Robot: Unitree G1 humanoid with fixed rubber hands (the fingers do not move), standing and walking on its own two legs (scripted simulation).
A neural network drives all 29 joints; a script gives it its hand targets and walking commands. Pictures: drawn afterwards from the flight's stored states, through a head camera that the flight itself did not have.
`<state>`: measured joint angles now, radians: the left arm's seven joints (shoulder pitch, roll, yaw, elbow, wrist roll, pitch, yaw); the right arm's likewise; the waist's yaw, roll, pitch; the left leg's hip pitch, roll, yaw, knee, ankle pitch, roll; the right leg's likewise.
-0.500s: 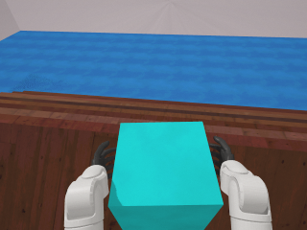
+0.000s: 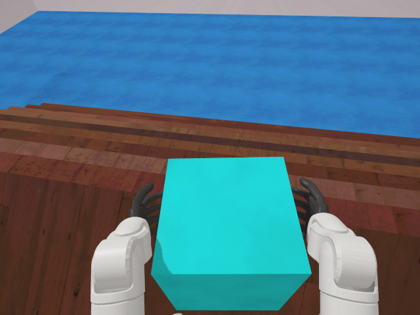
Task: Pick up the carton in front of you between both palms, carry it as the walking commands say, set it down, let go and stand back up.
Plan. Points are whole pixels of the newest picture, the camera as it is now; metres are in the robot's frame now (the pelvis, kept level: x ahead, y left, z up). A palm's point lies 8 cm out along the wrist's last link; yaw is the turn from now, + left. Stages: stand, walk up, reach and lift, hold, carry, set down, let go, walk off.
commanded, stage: carry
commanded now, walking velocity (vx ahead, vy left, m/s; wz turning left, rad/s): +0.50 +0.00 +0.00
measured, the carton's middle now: (226, 238) +0.28 +0.01 +0.00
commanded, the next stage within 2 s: none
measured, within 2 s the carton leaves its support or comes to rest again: neither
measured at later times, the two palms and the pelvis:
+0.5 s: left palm (168, 95) +0.63 +0.16 +0.08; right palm (284, 96) +0.61 -0.13 +0.09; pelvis +0.32 +0.04 -0.01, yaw -3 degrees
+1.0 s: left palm (190, 40) +0.98 +0.14 +0.07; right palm (275, 35) +0.99 -0.16 +0.07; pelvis +0.61 -0.02 -0.02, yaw -1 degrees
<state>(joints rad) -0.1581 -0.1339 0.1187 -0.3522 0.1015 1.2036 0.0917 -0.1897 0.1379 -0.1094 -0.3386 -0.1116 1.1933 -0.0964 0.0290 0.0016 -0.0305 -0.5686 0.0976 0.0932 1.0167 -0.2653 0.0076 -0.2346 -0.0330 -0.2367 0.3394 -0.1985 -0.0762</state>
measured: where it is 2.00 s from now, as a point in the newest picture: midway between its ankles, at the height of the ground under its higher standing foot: (215, 174)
